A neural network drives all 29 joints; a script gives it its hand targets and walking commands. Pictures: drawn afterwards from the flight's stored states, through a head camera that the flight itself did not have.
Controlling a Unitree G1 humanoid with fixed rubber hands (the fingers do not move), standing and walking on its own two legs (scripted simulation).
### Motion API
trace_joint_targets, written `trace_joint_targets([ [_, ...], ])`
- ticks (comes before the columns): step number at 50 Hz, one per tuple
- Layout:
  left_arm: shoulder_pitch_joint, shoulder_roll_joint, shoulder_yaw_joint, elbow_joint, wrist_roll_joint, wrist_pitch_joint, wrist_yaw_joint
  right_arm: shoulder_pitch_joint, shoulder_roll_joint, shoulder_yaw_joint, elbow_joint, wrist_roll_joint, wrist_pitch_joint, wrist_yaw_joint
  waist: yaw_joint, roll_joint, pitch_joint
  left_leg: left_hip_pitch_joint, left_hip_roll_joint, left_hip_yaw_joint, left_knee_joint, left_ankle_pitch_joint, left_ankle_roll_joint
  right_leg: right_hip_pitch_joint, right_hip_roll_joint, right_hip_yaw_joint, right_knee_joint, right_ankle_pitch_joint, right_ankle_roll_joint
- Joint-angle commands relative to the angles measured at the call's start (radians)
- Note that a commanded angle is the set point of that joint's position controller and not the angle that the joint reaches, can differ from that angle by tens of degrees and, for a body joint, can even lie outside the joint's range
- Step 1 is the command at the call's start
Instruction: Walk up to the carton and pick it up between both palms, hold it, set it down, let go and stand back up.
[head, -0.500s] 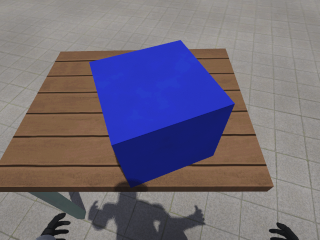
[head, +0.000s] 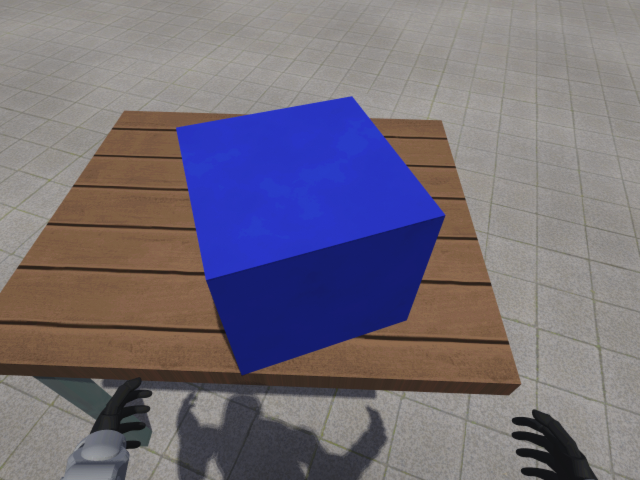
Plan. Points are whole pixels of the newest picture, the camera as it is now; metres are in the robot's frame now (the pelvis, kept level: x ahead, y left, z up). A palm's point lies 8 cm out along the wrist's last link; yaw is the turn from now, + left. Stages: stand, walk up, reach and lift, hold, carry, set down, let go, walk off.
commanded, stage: reach and lift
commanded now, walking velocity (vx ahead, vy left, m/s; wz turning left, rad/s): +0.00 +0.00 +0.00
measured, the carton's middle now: (299, 230) +0.45 +0.08 +0.02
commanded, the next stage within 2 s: none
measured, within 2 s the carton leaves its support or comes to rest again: neither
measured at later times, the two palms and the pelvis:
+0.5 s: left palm (129, 449) +0.16 +0.26 -0.05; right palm (576, 456) +0.17 -0.28 -0.05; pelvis +0.02 -0.01 +0.01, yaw -1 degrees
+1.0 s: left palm (157, 424) +0.18 +0.23 -0.03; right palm (590, 432) +0.19 -0.29 -0.03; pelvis +0.04 -0.01 +0.01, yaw -1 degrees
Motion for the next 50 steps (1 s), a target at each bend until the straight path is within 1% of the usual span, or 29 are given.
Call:
trace_joint_targets([
  [1, -0.091, 0.153, 0.054, -0.135, -0.015, -0.065, 0.006, -0.023, -0.173, -0.048, -0.140, 0.016, -0.032, -0.011, -0.005, 0.021, -0.097, 0.064, -0.030, 0.009, -0.130, 0.094, 0.014, -0.076, -0.032, 0.061, -0.174, 0.210, 0.049],
  [7, -0.035, 0.139, 0.071, -0.131, -0.045, -0.153, 0.014, 0.003, -0.161, -0.024, -0.198, 0.043, -0.073, -0.018, 0.023, -0.012, -0.112, 0.044, -0.036, 0.018, -0.158, 0.097, 0.033, -0.055, -0.036, 0.081, -0.204, 0.187, 0.061],
  [10, -0.007, 0.122, 0.076, -0.131, -0.053, -0.203, 0.022, 0.016, -0.161, -0.012, -0.202, 0.060, -0.106, -0.014, 0.027, -0.018, -0.130, 0.039, -0.035, 0.016, -0.162, 0.108, 0.037, -0.047, -0.040, 0.092, -0.210, 0.181, 0.060],
  [12, 0.010, 0.110, 0.079, -0.129, -0.056, -0.240, 0.027, 0.024, -0.161, -0.005, -0.192, 0.069, -0.133, -0.010, 0.032, -0.023, -0.138, 0.037, -0.037, 0.016, -0.161, 0.120, 0.038, -0.040, -0.045, 0.102, -0.213, 0.185, 0.061],
  [17, 0.057, 0.079, 0.080, -0.135, -0.057, -0.318, 0.041, 0.028, -0.175, 0.016, -0.136, 0.108, -0.203, 0.006, 0.045, -0.008, -0.149, 0.040, -0.037, 0.010, -0.160, 0.156, 0.034, -0.032, -0.052, 0.117, -0.211, 0.209, 0.057],
  [21, 0.084, 0.058, 0.061, -0.149, -0.061, -0.370, 0.053, 0.027, -0.195, 0.025, -0.083, 0.144, -0.252, 0.023, 0.044, 0.005, -0.146, 0.058, -0.039, 0.009, -0.160, 0.188, 0.026, -0.041, -0.049, 0.117, -0.209, 0.226, 0.050],
  [25, 0.110, 0.038, 0.043, -0.175, -0.060, -0.416, 0.065, 0.027, -0.220, 0.035, -0.054, 0.183, -0.293, 0.041, 0.044, 0.017, -0.149, 0.070, -0.039, 0.004, -0.157, 0.233, 0.016, -0.040, -0.046, 0.119, -0.210, 0.272, 0.039],
  [32, 0.156, -0.023, 0.007, -0.197, -0.057, -0.482, 0.084, 0.027, -0.277, 0.051, -0.005, 0.253, -0.349, 0.082, 0.039, 0.009, -0.138, 0.093, -0.035, -0.007, -0.154, 0.296, -0.003, -0.059, -0.027, 0.108, -0.213, 0.312, 0.014],
  [33, 0.163, -0.031, 0.005, -0.199, -0.056, -0.491, 0.088, 0.023, -0.286, 0.058, 0.001, 0.265, -0.358, 0.089, 0.043, 0.011, -0.137, 0.090, -0.035, -0.006, -0.152, 0.304, -0.006, -0.060, -0.025, 0.109, -0.213, 0.315, 0.010],
  [34, 0.175, -0.041, 0.000, -0.203, -0.054, -0.501, 0.091, 0.027, -0.297, 0.058, 0.008, 0.276, -0.366, 0.095, 0.039, 0.009, -0.135, 0.091, -0.035, -0.007, -0.150, 0.313, -0.008, -0.060, -0.024, 0.107, -0.211, 0.325, 0.008],
  [41, 0.217, -0.087, -0.006, -0.206, -0.042, -0.580, 0.102, 0.024, -0.348, 0.105, 0.027, 0.357, -0.448, 0.132, 0.050, -0.017, -0.156, 0.047, -0.040, -0.008, -0.138, 0.349, -0.011, -0.020, -0.022, 0.116, -0.180, 0.441, 0.001],
  [46, 0.232, -0.112, -0.004, -0.203, -0.034, -0.635, 0.105, 0.027, -0.367, 0.141, 0.032, 0.400, -0.506, 0.148, 0.051, -0.037, -0.167, 0.007, -0.045, -0.008, -0.131, 0.336, -0.004, 0.006, -0.022, 0.125, -0.153, 0.493, 0.004],
  [50, 0.231, -0.128, -0.003, -0.199, -0.030, -0.672, 0.107, 0.026, -0.374, 0.158, 0.029, 0.418, -0.541, 0.158, 0.049, -0.043, -0.167, -0.029, -0.045, -0.008, -0.130, 0.309, 0.000, 0.023, -0.023, 0.133, -0.138, 0.498, 0.006],
])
